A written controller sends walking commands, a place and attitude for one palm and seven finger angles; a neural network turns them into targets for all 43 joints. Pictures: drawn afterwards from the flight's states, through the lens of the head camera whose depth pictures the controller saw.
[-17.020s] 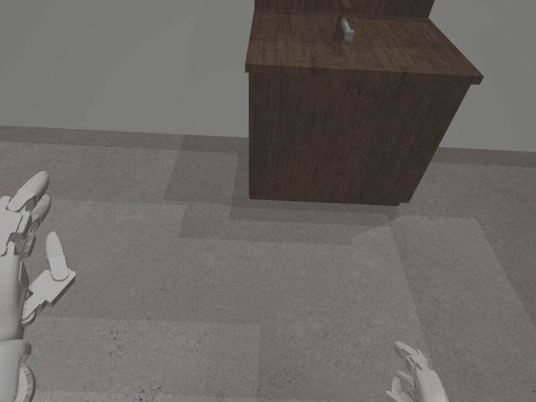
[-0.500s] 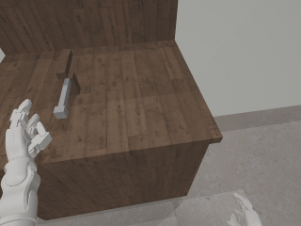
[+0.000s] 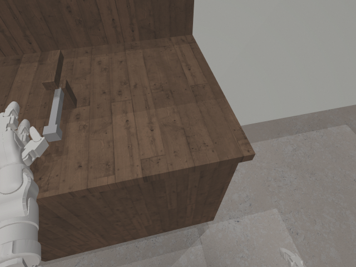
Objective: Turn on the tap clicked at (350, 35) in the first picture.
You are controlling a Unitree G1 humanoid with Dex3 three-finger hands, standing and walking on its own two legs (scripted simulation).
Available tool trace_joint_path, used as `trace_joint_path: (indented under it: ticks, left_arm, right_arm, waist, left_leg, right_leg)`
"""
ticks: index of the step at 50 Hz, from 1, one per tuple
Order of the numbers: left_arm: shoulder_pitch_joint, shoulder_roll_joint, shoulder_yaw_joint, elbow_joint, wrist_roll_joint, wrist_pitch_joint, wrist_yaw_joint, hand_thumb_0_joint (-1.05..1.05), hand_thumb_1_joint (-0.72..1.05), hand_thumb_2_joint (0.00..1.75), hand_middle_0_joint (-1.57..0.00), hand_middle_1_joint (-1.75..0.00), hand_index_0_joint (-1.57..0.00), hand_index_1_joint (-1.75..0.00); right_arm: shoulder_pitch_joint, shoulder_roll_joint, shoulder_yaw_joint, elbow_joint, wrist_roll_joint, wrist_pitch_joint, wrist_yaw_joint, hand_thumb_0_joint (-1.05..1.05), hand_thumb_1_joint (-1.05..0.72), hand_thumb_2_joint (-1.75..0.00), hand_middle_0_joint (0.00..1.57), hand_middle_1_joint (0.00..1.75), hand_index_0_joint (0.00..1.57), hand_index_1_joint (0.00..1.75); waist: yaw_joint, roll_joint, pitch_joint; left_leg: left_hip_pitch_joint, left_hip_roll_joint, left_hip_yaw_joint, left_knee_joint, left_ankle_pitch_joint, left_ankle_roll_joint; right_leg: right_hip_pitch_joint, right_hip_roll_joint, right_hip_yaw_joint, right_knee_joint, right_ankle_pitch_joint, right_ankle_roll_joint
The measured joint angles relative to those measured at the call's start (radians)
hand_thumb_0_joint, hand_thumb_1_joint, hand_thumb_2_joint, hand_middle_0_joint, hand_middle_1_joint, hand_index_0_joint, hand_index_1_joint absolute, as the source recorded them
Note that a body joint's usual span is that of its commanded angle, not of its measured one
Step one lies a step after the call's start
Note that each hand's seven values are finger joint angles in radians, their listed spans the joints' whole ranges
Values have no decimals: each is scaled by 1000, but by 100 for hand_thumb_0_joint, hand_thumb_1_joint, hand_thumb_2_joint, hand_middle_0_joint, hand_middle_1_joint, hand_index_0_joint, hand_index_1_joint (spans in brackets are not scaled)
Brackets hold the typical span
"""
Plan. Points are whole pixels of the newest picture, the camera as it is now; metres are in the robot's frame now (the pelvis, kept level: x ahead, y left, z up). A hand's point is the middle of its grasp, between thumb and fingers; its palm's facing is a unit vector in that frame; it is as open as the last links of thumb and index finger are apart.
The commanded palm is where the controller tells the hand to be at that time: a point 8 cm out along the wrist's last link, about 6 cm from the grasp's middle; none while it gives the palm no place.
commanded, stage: reach beside the lever's end, fingers flat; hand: left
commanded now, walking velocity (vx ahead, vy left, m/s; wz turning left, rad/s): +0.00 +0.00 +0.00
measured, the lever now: (52, 133) +0.38 +0.30 +0.08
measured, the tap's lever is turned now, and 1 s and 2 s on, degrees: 0 1 25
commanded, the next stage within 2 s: push the lever round in 0.48 s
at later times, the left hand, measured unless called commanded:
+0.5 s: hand (42, 141) +0.36 +0.32 +0.08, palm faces +0.48 -0.87 -0.10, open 7.8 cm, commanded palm +0.31 +0.36 +0.08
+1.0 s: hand (47, 141) +0.36 +0.31 +0.08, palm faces +0.48 -0.88 -0.08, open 7.7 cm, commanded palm +0.32 +0.34 +0.08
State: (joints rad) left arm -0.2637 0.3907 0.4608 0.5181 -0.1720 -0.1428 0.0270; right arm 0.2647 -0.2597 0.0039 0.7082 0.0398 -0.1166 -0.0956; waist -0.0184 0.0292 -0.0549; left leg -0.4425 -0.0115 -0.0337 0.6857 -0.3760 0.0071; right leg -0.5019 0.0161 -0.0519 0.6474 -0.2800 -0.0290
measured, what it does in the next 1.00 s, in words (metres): stands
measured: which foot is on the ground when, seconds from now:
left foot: down 0.00-1.00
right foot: down 0.00-1.00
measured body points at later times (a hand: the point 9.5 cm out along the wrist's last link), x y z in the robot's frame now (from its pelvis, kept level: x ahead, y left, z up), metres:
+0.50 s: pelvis +0.01 +0.01 +0.00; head +0.05 +0.01 +0.45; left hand +0.33 +0.36 +0.09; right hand +0.10 -0.26 -0.12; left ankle -0.02 +0.12 -0.72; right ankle +0.03 -0.10 -0.72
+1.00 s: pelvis +0.00 +0.01 +0.00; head +0.05 +0.01 +0.45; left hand +0.33 +0.35 +0.09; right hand +0.11 -0.25 -0.11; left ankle -0.02 +0.12 -0.72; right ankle +0.03 -0.10 -0.72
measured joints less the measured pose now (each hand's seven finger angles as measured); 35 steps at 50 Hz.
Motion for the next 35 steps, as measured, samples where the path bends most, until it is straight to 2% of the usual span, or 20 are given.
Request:
trace_joint_path:
  ticks: [8, 15, 24, 35]
  left_arm:
    - [-58, 36, 29, 100, 9, -39, -20, 2, 90, 90, -15, -16, -15, -16]
    - [-41, 25, 29, 88, 3, -65, -28, 2, 91, 90, -15, -15, -15, -15]
    - [11, -3, 21, 36, 3, -65, -14, 2, 90, 90, -15, -15, -15, -15]
    - [-29, -8, -10, 52, 7, -55, -10, 2, 90, 90, -15, -15, -15, -15]
  right_arm:
    - [29, -9, -7, 5, -1, 26, 8, 1, -90, -90, 20, 30, 20, 30]
    - [42, -11, -15, 0, 0, 42, 15, 1, -90, -90, 20, 30, 20, 30]
    - [31, 2, -14, -12, -2, 48, 19, 1, -91, -90, 20, 30, 20, 30]
    - [-5, 10, 1, -17, 0, 43, 12, 1, -90, -90, 20, 30, 20, 30]
  waist:
    - [-10, -2, -6]
    - [-12, -1, -11]
    - [-7, -1, -18]
    - [6, -3, -16]
  left_leg:
    - [-35, 2, 0, 22, -10, 2]
    - [-42, 3, 6, 24, -14, 6]
    - [-26, 1, 10, 18, -16, 10]
    - [-35, -6, -4, 33, -17, 11]
  right_leg:
    - [-32, 2, 0, 12, -4, 1]
    - [-38, 4, 6, 10, -4, 6]
    - [-22, 2, 10, 3, -5, 11]
    - [-24, -6, -4, 14, -9, 12]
